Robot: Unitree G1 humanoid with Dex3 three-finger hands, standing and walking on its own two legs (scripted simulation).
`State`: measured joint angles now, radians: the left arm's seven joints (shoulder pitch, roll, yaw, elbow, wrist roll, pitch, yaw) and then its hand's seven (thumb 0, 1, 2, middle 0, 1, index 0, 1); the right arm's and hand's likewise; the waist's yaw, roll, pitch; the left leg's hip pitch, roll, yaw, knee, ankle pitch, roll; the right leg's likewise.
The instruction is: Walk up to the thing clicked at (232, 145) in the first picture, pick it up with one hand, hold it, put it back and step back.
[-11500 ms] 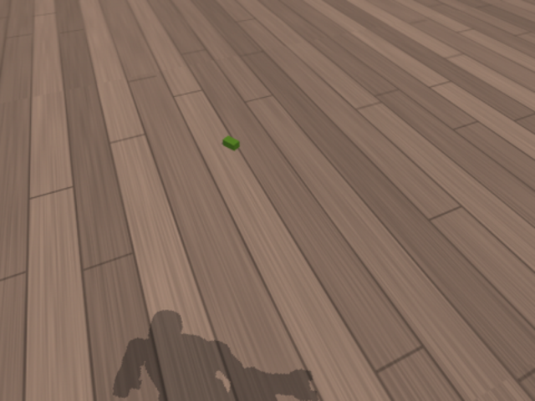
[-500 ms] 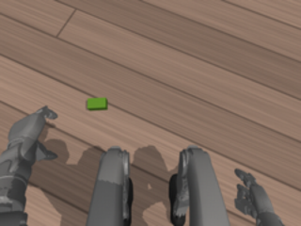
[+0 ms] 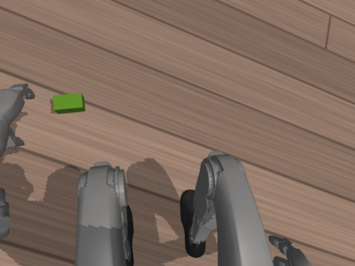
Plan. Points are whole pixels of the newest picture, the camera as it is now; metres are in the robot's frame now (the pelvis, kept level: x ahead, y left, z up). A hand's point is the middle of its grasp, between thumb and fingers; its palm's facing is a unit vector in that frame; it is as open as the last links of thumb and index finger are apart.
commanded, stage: rise first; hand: left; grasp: from above
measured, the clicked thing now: (69, 103) +0.54 +0.29 -0.35
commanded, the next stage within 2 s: none
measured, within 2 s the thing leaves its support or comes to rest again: neither
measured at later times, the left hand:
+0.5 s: hand (27, 111) +0.46 +0.34 -0.20, palm faces -0.48 -0.06 -0.88, open 11.9 cm
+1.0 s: hand (32, 109) +0.47 +0.34 -0.22, palm faces -0.46 -0.07 -0.89, open 12.5 cm
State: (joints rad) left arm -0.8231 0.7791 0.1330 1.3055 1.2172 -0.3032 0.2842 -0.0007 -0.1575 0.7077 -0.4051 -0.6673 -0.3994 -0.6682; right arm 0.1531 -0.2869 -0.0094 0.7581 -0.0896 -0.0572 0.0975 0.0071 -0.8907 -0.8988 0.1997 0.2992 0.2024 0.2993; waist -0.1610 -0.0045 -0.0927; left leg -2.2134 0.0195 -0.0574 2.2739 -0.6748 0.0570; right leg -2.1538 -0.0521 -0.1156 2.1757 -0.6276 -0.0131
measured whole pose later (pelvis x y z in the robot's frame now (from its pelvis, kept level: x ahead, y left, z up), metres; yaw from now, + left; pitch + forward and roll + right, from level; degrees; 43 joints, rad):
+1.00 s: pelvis +0.01 +0.00 -0.04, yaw -3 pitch +36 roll -11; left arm -0.97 0.91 0.18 1.44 1.30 -0.30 0.37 0.00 -0.24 0.75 -0.35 -0.74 -0.35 -0.74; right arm 0.15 -0.29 0.08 0.71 -0.16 -0.05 0.16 0.00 -0.91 -0.91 0.20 0.30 0.20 0.30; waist -0.24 -0.03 0.00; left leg -2.33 0.03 -0.10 2.42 -0.73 0.06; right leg -2.26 -0.04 -0.15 2.29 -0.66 -0.01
